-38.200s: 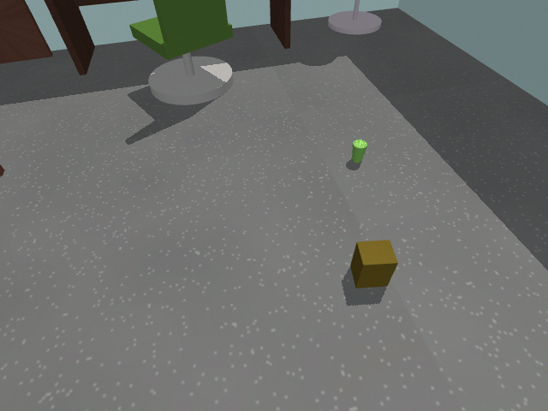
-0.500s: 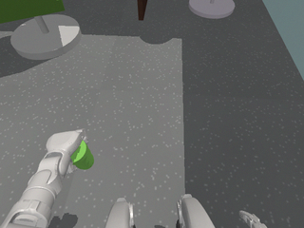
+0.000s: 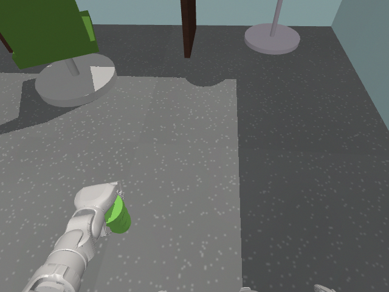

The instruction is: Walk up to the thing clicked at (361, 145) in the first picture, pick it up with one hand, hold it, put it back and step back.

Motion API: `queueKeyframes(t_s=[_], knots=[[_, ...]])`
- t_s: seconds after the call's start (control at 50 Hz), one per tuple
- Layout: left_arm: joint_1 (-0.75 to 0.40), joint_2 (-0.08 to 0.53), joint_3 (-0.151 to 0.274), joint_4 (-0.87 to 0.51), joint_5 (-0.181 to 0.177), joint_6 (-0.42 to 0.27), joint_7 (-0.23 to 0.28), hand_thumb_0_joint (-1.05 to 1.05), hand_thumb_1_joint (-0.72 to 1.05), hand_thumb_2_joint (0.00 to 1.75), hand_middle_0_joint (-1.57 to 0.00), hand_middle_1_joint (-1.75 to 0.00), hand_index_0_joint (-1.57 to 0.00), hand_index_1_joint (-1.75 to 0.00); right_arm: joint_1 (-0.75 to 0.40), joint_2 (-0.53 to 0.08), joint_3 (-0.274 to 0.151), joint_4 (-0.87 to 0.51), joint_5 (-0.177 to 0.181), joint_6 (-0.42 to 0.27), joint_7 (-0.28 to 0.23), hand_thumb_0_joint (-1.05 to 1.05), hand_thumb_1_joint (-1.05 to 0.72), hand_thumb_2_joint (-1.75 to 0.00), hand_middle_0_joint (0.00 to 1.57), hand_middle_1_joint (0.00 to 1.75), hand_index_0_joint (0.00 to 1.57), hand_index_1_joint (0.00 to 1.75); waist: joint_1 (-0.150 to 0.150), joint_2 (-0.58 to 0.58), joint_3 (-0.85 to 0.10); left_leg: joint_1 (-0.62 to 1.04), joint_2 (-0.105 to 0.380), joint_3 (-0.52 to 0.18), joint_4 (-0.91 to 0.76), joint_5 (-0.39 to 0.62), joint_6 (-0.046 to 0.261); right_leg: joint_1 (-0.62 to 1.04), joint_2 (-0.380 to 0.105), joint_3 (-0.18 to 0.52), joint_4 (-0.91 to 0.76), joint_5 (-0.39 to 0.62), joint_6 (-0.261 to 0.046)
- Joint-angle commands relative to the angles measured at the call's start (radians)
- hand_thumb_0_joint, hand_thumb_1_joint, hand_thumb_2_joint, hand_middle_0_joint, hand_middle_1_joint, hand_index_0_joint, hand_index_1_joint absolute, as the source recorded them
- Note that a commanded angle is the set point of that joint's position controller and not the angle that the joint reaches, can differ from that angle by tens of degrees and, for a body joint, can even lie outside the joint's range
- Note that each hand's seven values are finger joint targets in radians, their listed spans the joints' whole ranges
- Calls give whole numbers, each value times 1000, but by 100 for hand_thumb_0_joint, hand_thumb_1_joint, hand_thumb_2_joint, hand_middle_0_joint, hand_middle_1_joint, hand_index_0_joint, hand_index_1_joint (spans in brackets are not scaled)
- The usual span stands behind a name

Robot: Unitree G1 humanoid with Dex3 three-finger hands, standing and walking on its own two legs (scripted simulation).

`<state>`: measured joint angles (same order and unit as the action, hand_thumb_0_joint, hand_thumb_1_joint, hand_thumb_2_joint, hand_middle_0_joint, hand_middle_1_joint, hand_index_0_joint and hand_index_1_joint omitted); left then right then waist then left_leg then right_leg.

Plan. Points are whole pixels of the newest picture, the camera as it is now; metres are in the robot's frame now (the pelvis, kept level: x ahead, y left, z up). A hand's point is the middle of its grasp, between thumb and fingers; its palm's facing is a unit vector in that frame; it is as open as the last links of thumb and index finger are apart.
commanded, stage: hold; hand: left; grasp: from above
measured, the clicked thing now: (114, 216) +0.34 +0.22 -0.12
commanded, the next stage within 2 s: crouch in 1.92 s
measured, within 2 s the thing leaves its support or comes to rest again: neither
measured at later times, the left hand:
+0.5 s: hand (101, 205) +0.33 +0.22 -0.03, palm faces -0.45 -0.04 -0.89, open 10.2 cm
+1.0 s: hand (101, 208) +0.32 +0.21 -0.01, palm faces -0.45 -0.05 -0.89, open 10.2 cm
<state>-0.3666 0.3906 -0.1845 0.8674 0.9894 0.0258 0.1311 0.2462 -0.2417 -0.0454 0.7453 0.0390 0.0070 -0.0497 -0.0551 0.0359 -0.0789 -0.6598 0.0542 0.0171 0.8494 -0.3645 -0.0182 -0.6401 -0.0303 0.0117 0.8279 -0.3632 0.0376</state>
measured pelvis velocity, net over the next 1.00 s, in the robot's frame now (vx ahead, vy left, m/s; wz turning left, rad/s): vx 0.02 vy -0.01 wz -0.01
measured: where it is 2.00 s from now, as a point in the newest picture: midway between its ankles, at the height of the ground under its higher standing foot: outside the picture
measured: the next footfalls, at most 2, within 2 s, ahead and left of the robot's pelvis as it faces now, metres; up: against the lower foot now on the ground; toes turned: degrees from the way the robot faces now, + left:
none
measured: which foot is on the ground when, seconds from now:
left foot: down 0.00-1.00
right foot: down 0.00-1.00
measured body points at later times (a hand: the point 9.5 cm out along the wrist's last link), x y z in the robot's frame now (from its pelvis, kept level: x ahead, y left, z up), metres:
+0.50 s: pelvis +0.02 +0.00 +0.02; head +0.05 -0.02 +0.47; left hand +0.35 +0.22 +0.02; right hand +0.13 -0.27 -0.10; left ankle +0.03 +0.13 -0.70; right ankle +0.03 -0.15 -0.70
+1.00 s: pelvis +0.02 -0.01 +0.03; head +0.03 -0.03 +0.48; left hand +0.33 +0.21 +0.04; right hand +0.15 -0.27 -0.09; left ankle +0.03 +0.13 -0.70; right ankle +0.03 -0.15 -0.70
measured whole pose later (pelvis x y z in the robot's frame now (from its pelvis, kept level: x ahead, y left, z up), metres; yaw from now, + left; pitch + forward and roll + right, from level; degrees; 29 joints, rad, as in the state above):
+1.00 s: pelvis +0.02 -0.01 +0.03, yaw -1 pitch +2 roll +1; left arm -0.27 0.38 -0.22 0.68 0.99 0.03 -0.01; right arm 0.20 -0.25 -0.04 0.68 0.06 0.08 -0.04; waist 0.00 0.05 -0.03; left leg -0.32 0.04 0.05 0.53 -0.25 -0.03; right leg -0.34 -0.04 0.03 0.56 -0.27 0.03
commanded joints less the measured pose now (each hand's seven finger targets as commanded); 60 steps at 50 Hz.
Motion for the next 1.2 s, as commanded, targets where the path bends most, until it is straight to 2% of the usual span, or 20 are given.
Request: queueKeyframes(t_s=[0.0,0.06,0.1,0.18,0.24,0.34,0.58,0.62,0.68,0.7,0.72,0.76,0.86,0.92,0.94,0.96,1.02,1.08,1.12,1.18], knots=[[-345,210,80,-197,-4,-3,34,0,51,94,-76,-112,-86,-103,16,-149,-52,-92,-1,-27,-12,0,-90,-90,20,30,20,30,3,16,-317,270,-50,-7,-154,232,14,159,61,-19,-158,211,-41],[-289,190,63,-153,13,-2,16,0,45,91,-74,-105,-81,-97,8,-153,-55,-97,0,-22,-8,0,-90,-90,20,30,20,30,6,-16,-277,287,-54,1,-176,256,16,182,60,-22,-182,231,-39],[-324,209,73,-191,16,-9,3,0,46,91,-74,-106,-82,-98,7,-155,-59,-100,1,-19,-7,0,-90,-90,20,30,20,30,12,14,-300,316,-55,6,-190,272,14,195,62,-20,-192,245,-42],[-289,203,75,-195,6,-14,-15,0,50,97,-78,-108,-85,-101,-11,-157,-57,-118,2,-15,-3,0,-90,-90,20,30,20,30,14,2,-257,328,-55,7,-224,240,14,215,63,-23,-224,212,-41],[-303,217,79,-245,14,-17,-25,0,50,99,-77,-109,-84,-103,-17,-152,-57,-127,5,-10,-3,0,-90,-90,20,30,20,30,27,5,-286,352,-57,10,-231,302,14,246,64,-18,-226,268,-40],[-288,192,68,-264,12,-16,-36,0,49,98,-77,-110,-84,-103,-12,-152,-57,-135,6,-3,-1,0,-90,-90,20,30,20,30,20,-13,-267,364,-58,19,-244,338,19,277,63,-17,-238,309,-39],[-278,217,78,-338,2,-7,-64,0,48,101,-76,-111,-83,-104,-56,-151,-52,-163,14,19,-3,0,-90,-90,20,30,20,30,44,-5,-256,424,-64,32,-298,341,24,337,57,-11,-293,316,-33],[-272,197,59,-333,-1,-5,-71,0,48,102,-77,-111,-83,-105,-72,-145,-45,-170,16,21,-4,0,-91,-90,20,30,20,30,40,-17,-219,423,-62,30,-316,310,24,331,56,-13,-308,285,-31],[-242,209,74,-325,0,-4,-77,0,46,100,-75,-110,-82,-104,-80,-147,-46,-171,16,24,-5,0,-91,-90,20,30,20,30,48,-31,-215,430,-63,32,-327,304,28,345,54,-13,-320,278,-30],[-256,189,55,-339,1,-4,-81,0,47,101,-75,-112,-82,-105,-81,-145,-43,-177,15,25,-3,0,-91,-90,20,30,20,30,39,-39,-215,432,-63,32,-328,308,30,342,54,-13,-321,287,-29],[-253,204,64,-352,-1,-3,-82,0,46,101,-75,-111,-82,-105,-89,-146,-43,-180,17,27,-4,0,-91,-90,20,30,20,30,54,-33,-218,441,-63,31,-335,310,28,353,53,-15,-326,284,-30],[-252,214,78,-363,0,-2,-86,0,46,104,-76,-112,-82,-106,-90,-143,-43,-180,19,30,-5,0,-91,-90,20,30,20,30,54,-17,-234,455,-65,37,-337,320,28,362,52,-9,-328,295,-30],[-246,198,62,-358,3,1,-94,0,47,102,-77,-113,-83,-106,-106,-141,-37,-189,20,33,-6,0,-91,-90,20,30,20,30,47,-36,-193,455,-65,37,-359,288,31,357,51,-10,-353,263,-29],[-254,227,90,-401,-4,-1,-101,0,48,104,-77,-113,-83,-106,-114,-140,-39,-191,21,36,-8,0,-91,-90,20,30,20,30,61,-12,-217,475,-65,41,-365,300,30,375,50,-8,-358,271,-30],[-227,201,70,-369,1,2,-103,0,47,106,-77,-113,-83,-107,-108,-141,-37,-189,19,37,-7,0,-91,-90,20,30,20,30,46,-33,-204,475,-64,40,-366,305,31,370,51,-9,-354,277,-30],[-241,193,58,-400,-3,0,-105,0,48,105,-78,-113,-83,-107,-116,-138,-36,-190,21,37,-7,0,-91,-90,20,30,20,30,54,-28,-204,480,-61,36,-373,307,29,372,53,-14,-356,274,-31],[-245,226,88,-410,-2,-5,-110,0,45,102,-74,-114,-81,-107,-124,-139,-36,-196,23,37,-10,0,-91,-90,20,30,20,30,63,-19,-196,480,-64,38,-384,277,30,378,51,-10,-372,242,-33],[-236,196,60,-418,-2,-4,-116,0,44,103,-75,-112,-81,-106,-137,-134,-31,-201,22,36,-10,0,-91,-90,20,30,20,30,58,-29,-186,486,-65,38,-391,278,31,378,48,-12,-380,244,-31],[-214,223,90,-404,-2,-4,-119,0,45,103,-75,-113,-81,-107,-133,-139,-33,-199,23,37,-11,0,-91,-90,20,30,20,30,63,-27,-189,491,-65,40,-392,283,30,390,49,-11,-382,246,-31],[-245,215,74,-448,1,-5,-126,0,44,106,-75,-114,-81,-108,-143,-135,-30,-204,24,36,-12,0,-91,-90,20,30,20,30,63,-15,-195,508,-66,41,-399,296,30,390,47,-9,-385,262,-33]])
